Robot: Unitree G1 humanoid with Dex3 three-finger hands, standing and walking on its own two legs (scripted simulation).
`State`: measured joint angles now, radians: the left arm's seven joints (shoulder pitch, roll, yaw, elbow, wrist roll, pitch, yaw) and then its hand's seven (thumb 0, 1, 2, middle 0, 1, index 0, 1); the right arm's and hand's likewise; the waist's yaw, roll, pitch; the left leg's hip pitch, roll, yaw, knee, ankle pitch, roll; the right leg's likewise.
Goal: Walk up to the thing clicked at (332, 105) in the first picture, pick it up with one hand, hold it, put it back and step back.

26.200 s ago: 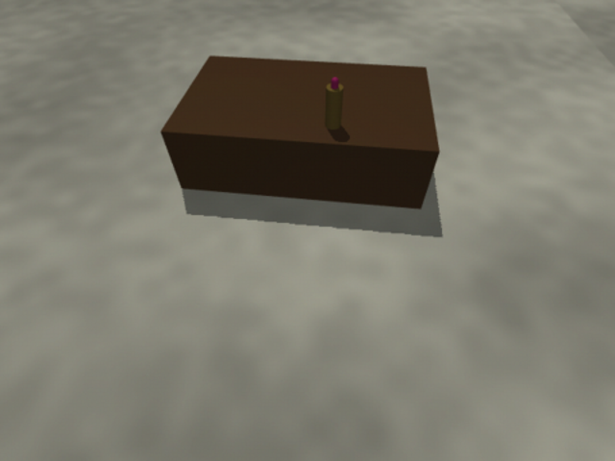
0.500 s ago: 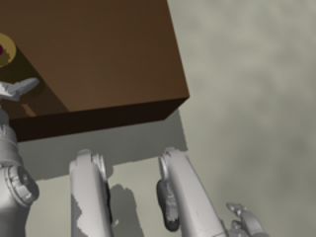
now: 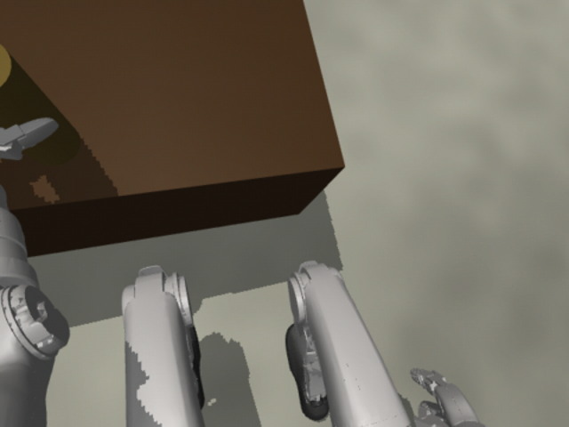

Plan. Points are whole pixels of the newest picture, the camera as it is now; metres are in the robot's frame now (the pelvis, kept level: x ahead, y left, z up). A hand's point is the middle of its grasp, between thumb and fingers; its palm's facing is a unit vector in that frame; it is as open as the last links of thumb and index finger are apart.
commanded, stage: open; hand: left
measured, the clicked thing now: (11, 103) +0.49 +0.31 -0.01
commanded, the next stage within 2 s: withdraw in 0.32 s
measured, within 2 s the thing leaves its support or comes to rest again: neither
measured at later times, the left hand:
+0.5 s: hand out of the picture +0.50 +0.33 +0.00, palm faces +0.44 -0.90 +0.00, open 16.3 cm
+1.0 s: hand out of the picture +0.41 +0.38 +0.09, palm faces +0.38 -0.90 -0.22, open 17.3 cm
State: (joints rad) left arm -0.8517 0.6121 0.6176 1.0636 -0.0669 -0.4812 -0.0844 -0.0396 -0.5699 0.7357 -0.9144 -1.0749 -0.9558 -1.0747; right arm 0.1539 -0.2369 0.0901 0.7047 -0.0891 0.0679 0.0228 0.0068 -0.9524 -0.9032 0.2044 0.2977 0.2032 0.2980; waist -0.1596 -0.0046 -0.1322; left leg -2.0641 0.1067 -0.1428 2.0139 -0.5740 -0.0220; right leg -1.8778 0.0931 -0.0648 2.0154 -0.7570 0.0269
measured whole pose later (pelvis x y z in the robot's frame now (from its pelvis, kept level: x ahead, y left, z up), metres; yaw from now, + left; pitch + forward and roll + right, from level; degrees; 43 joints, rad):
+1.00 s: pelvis +0.02 +0.01 +0.12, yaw +4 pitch +29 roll -7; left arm -0.55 0.62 0.50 0.85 -0.04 -0.14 -0.15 -0.02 -0.53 0.01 -0.07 -0.06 -0.10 -0.03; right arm 0.18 -0.26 0.03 0.63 0.03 0.08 -0.02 0.01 -0.89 -0.90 0.21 0.30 0.21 0.30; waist -0.08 0.02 -0.15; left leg -1.64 0.10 -0.11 1.65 -0.55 -0.02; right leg -1.45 0.07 -0.06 1.63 -0.69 0.02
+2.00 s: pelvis +0.06 +0.00 +0.28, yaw +10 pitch +6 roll -1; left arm 0.42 0.21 -0.02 0.11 -0.03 0.16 0.14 -0.01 -0.48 0.10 -0.07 -0.07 -0.07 -0.07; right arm 0.22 -0.20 0.04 0.50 0.02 -0.04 -0.16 0.02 -0.90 -0.90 0.21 0.30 0.20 0.30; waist 0.01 0.02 -0.07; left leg -0.65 0.05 -0.03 0.89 -0.36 -0.02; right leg -0.50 0.00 -0.02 0.88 -0.49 0.01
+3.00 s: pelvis +0.07 +0.01 +0.28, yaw +10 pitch +7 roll -2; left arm 0.44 0.20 -0.01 0.06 -0.02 0.23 0.13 -0.01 -0.55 0.06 -0.06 -0.06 -0.06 -0.06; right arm 0.27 -0.20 0.03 0.52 0.01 -0.10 -0.17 0.02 -0.90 -0.91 0.20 0.30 0.20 0.30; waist -0.01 0.03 -0.09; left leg -0.65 0.05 -0.02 0.91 -0.38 -0.02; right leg -0.50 0.00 -0.01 0.88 -0.50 0.02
